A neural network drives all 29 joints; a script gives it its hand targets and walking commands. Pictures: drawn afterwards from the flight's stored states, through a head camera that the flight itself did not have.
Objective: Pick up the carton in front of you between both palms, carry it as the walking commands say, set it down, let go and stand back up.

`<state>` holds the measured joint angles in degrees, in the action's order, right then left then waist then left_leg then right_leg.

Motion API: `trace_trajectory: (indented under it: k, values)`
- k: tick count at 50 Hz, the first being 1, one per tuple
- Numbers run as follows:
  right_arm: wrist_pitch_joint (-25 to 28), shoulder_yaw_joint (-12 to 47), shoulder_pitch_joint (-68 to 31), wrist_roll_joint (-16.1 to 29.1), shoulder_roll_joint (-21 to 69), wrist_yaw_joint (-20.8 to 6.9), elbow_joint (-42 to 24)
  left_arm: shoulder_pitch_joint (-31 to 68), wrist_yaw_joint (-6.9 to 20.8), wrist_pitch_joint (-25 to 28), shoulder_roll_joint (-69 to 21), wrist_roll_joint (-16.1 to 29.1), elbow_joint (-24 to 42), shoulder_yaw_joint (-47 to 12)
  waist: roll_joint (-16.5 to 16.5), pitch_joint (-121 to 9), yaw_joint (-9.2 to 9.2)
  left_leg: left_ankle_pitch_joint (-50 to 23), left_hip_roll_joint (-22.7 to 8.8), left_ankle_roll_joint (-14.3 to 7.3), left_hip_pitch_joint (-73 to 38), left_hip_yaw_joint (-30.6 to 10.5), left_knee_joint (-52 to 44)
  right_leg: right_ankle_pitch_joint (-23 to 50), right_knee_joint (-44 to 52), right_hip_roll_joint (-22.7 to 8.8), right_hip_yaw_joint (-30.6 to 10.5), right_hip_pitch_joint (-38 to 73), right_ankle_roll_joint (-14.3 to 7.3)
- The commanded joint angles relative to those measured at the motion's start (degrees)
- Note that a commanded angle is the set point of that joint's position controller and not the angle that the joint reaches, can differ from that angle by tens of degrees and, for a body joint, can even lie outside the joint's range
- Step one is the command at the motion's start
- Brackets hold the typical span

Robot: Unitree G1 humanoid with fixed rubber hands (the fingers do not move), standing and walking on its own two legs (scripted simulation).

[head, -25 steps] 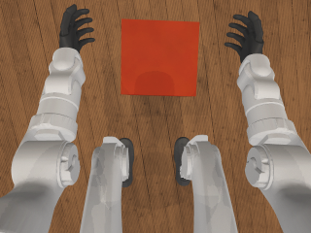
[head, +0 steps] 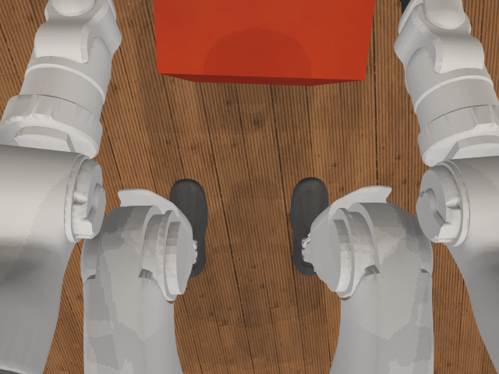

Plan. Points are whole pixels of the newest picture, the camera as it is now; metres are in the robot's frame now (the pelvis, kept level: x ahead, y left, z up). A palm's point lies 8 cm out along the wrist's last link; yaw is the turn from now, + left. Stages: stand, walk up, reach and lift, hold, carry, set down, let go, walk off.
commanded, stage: reach and lift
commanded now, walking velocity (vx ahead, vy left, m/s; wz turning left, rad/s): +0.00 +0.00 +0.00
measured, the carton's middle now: (259, 0) +0.54 -0.01 -0.25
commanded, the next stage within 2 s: none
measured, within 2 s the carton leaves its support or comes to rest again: leaves its support in 0.82 s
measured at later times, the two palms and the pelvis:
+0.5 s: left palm out of the picture +0.55 +0.14 -0.18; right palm out of the picture +0.54 -0.16 -0.17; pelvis +0.00 +0.00 +0.00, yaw +0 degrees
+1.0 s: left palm out of the picture +0.55 +0.14 -0.09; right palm out of the picture +0.54 -0.16 -0.09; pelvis +0.01 +0.00 +0.00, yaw +0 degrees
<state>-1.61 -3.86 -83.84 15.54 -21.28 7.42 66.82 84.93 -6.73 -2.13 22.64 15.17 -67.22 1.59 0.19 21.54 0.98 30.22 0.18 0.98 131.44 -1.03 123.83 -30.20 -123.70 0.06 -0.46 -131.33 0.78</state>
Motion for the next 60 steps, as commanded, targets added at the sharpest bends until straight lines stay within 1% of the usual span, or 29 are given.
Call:
trace_trajectory:
  k: [1, 4, 6, 9, 12, 16, 18, 22, 25, 26, 27, 28, 29, 30, 31, 33, 35, 37, 39, 41, 43, 45, 46, 47, 49, 51, 54, 56, 60]
  values:
    - [1.6, 0.6, -15.7, 1.5, -8.0, 0.7, -7.5, 17.4, -0.3, 1.6, 8.1, 1.7, 7.4, -1.2, 0.4, -79.5, 1.14, -15.8, 0.8, 0.8, -38.3, 2.4, -6.3, 17.8, 7.5, 0.5, 1.7, 40.8, 1.2]
    - [1.4, 0.8, -15.4, 2.2, -7.3, 1.3, -10.0, 17.5, -0.5, 1.4, 8.0, 2.3, 8.7, -2.3, 1.1, -82.3, 1.39, -17.8, 1.0, 0.6, -40.6, 2.7, -5.5, 19.6, 6.9, 0.9, 2.2, 41.4, 1.4]
    - [1.3, 1.0, -13.9, 2.2, -6.3, 1.3, -10.2, 15.9, -0.7, 1.3, 7.1, 1.9, 8.8, -2.2, 1.3, -82.4, 0.86, -19.0, 1.3, 0.7, -40.7, 2.9, -5.5, 20.8, 6.6, 1.2, 2.3, 41.8, 1.4]
    - [1.1, 0.3, -10.6, 1.3, -4.9, 1.0, -7.7, 13.0, -0.7, 1.2, 5.8, 0.7, 6.8, -1.1, 1.4, -77.3, 0.69, -18.5, 1.7, 0.7, -38.4, 2.5, -6.2, 19.6, 6.9, 1.5, 2.3, 38.2, 1.5]
    - [1.4, -0.8, -9.4, -0.1, -3.8, 0.5, -6.2, 11.7, -0.4, 1.4, 4.5, -0.7, 5.0, 0.1, 1.6, -71.7, 0.86, -17.2, 1.9, 0.7, -35.7, 1.9, -6.9, 17.8, 7.6, 1.5, 2.1, 33.8, 1.6]
    - [1.9, -1.4, -10.2, -1.1, -3.4, 0.1, -5.2, 11.9, -0.1, 1.8, 3.7, -1.6, 3.7, 0.8, 1.6, -68.2, 1.21, -15.8, 1.9, 0.7, -33.9, 1.3, -7.7, 16.2, 8.3, 1.3, 2.0, 30.8, 1.6]
    - [2.1, -1.0, -11.2, -1.0, -2.5, 0.0, -5.0, 13.1, -0.1, 2.0, 2.3, -1.4, 3.6, -0.2, 1.6, -67.9, 1.39, -15.1, 2.0, 0.7, -33.7, 1.2, -8.1, 15.5, 8.6, 1.4, 2.0, 30.6, 1.5]
    - [2.4, 0.9, -14.4, -0.8, 1.9, 0.0, -5.1, 16.7, 0.1, 2.1, -2.8, -0.5, 3.8, -2.9, 1.9, -68.0, 1.8, -13.9, 2.7, 0.6, -34.7, 1.3, -8.9, 14.1, 9.4, 2.0, 2.2, 31.7, 1.1]
    - [2.5, 1.0, -16.1, -2.2, 4.9, 0.0, -4.5, 18.1, -0.2, 2.2, -5.6, -2.1, 3.6, -2.2, 2.0, -67.2, 1.51, -13.1, 3.4, 0.6, -35.5, 1.5, -9.0, 13.3, 9.5, 2.7, 2.1, 32.7, 1.2]
    - [2.4, 3.7, -18.5, -1.6, 11.0, -1.0, -5.3, 20.0, 0.7, 2.1, -11.7, -1.8, 4.7, -4.3, 1.9, -67.4, 1.3, -13.2, 4.1, 0.3, -35.5, 1.5, -8.8, 13.2, 9.4, 3.1, 2.2, 33.1, 1.1]
    - [2.3, 4.7, -21.3, -1.3, 16.6, -2.2, -5.3, 22.7, 1.9, 1.9, -17.7, -1.7, 4.8, -5.7, 1.8, -67.0, 1.58, -13.0, 4.3, 0.3, -35.7, 1.6, -8.9, 13.3, 9.2, 3.6, 2.3, 32.7, 0.9]
    - [1.9, 6.3, -24.3, -1.5, 24.3, -3.8, -5.6, 26.0, 3.6, 1.5, -25.5, -1.9, 5.1, -7.4, 1.8, -66.1, 1.5, -12.7, 4.8, 0.3, -35.4, 1.7, -8.7, 13.1, 9.0, 4.0, 2.3, 32.5, 0.6]
    - [1.3, 7.5, -27.5, -2.0, 33.3, -6.0, -6.1, 29.3, 5.8, 0.9, -34.3, -2.2, 4.9, -8.9, 1.5, -65.1, 1.62, -12.1, 5.3, 0.3, -34.8, 1.8, -8.5, 12.6, 8.6, 4.6, 2.5, 32.0, 0.4]
    - [0.3, 8.0, -29.4, -3.1, 39.5, -8.1, -7.2, 30.5, 7.8, 0.1, -40.5, -3.3, 5.1, -8.2, 1.4, -63.9, 1.68, -11.5, 5.8, 0.3, -34.1, 2.2, -8.0, 12.0, 8.2, 4.9, 2.8, 31.7, 0.5]
    - [-0.7, 7.9, -31.1, -4.2, 44.4, -10.0, -8.2, 31.2, 9.6, -0.7, -45.6, -4.6, 5.6, -7.2, 1.5, -63.0, 1.6, -10.7, 6.2, 0.2, -33.2, 2.7, -7.4, 11.3, 7.8, 5.2, 3.1, 31.3, 0.6]
    - [-2.5, 7.0, -32.4, -5.5, 50.8, -13.1, -9.9, 30.4, 12.4, -2.2, -52.5, -6.7, 6.9, -5.9, 2.0, -61.8, 0.79, -10.7, 6.7, -0.2, -31.5, 3.7, -6.9, 10.7, 7.1, 5.8, 3.7, 30.6, 0.5]
    - [-3.9, 6.9, -32.8, -5.7, 55.3, -15.2, -12.2, 30.0, 14.3, -3.4, -57.2, -6.8, 9.4, -5.9, 1.8, -63.7, 0.9, -12.1, 6.9, -0.6, -31.6, 4.2, -6.1, 12.0, 6.5, 6.1, 4.3, 30.8, 0.2]
    - [-5.1, 7.9, -33.2, -5.0, 58.8, -16.5, -15.4, 30.8, 15.4, -4.5, -60.8, -5.7, 12.4, -6.8, 1.6, -68.9, 1.23, -13.7, 6.9, -0.9, -33.2, 4.5, -5.5, 13.9, 6.0, 6.1, 4.7, 32.2, -0.1]
    - [-6.2, 10.0, -33.5, -3.4, 62.5, -17.0, -19.5, 32.1, 15.8, -5.5, -64.2, -4.0, 16.9, -8.9, 1.4, -77.5, 1.31, -16.1, 6.8, -0.9, -36.6, 5.0, -5.0, 16.6, 5.7, 6.2, 5.2, 35.9, -0.1]
    - [-7.3, 12.5, -33.8, -1.3, 66.8, -16.8, -24.2, 33.9, 15.7, -6.4, -67.0, -2.1, 23.9, -11.8, 1.2, -89.3, 0.8, -20.0, 6.9, -0.7, -40.9, 5.7, -5.2, 21.5, 5.6, 6.6, 5.5, 41.9, 0.1]
    - [-8.9, 14.3, -33.8, -0.5, 70.5, -16.7, -29.5, 33.7, 15.4, -7.4, -70.2, -1.2, 29.7, -13.6, 1.2, -101.7, 0.53, -24.7, 7.3, -0.4, -46.3, 6.3, -5.9, 26.0, 6.4, 7.2, 6.1, 46.2, 0.4]
    - [-10.9, 14.4, -32.2, -1.4, 73.1, -17.1, -33.0, 32.0, 15.6, -9.3, -73.1, -2.7, 32.4, -13.1, 1.6, -108.5, 0.04, -28.9, 7.9, -0.2, -49.3, 6.4, -6.5, 29.1, 6.9, 7.7, 6.5, 46.3, 1.0]
    - [-11.9, 14.8, -30.8, -2.7, 74.9, -17.1, -34.5, 29.7, 15.5, -10.4, -75.2, -4.0, 32.5, -12.6, 1.3, -109.3, -0.04, -29.0, 8.4, -0.1, -48.5, 6.8, -7.1, 29.2, 7.8, 7.9, 6.6, 45.9, 1.3]
    - [-13.1, 14.5, -28.6, -4.2, 75.7, -17.2, -34.5, 27.1, 15.8, -11.6, -76.1, -5.5, 32.3, -11.8, 1.1, -107.8, -0.25, -27.7, 8.7, -0.1, -46.7, 6.8, -8.4, 28.3, 8.9, 8.1, 6.5, 45.6, 1.4]
    - [-14.9, 13.7, -25.1, -7.2, 77.4, -17.6, -34.3, 23.8, 16.6, -13.6, -78.3, -7.8, 32.1, -10.9, 0.9, -101.9, 0.29, -23.0, 8.9, 0.0, -41.4, 7.0, -11.2, 24.6, 11.7, 8.4, 6.0, 44.4, 1.3]
    - [-16.2, 11.2, -22.7, -10.6, 77.5, -18.0, -31.5, 21.3, 17.4, -15.1, -79.3, -10.4, 28.9, -8.9, 1.1, -93.2, 0.84, -17.2, 9.0, -0.2, -37.6, 6.6, -14.3, 18.4, 14.9, 8.6, 5.7, 39.8, 1.0]
    - [-17.3, 6.2, -20.4, -15.2, 76.7, -18.5, -26.9, 18.7, 18.0, -16.5, -79.6, -14.9, 22.5, -3.8, 1.1, -82.1, 1.35, -8.8, 9.1, -0.6, -33.1, 6.1, -19.0, 10.1, 19.3, 8.7, 5.7, 34.8, 0.3]
    - [-17.8, 3.2, -19.8, -17.7, 75.9, -18.7, -24.9, 17.8, 18.0, -17.0, -79.3, -17.5, 19.9, -0.7, 0.9, -79.2, 1.35, -5.4, 9.2, -0.9, -32.9, 5.8, -21.7, 6.6, 21.8, 8.7, 5.7, 33.8, -0.1]
    - [-18.3, -0.1, -19.5, -20.5, 75.6, -19.0, -22.7, 17.4, 17.8, -17.5, -79.1, -20.2, 18.3, 2.4, 0.9, -79.5, 1.26, -3.0, 9.4, -1.0, -35.2, 5.4, -26.1, 4.0, 25.7, 8.8, 5.7, 35.2, -0.4]
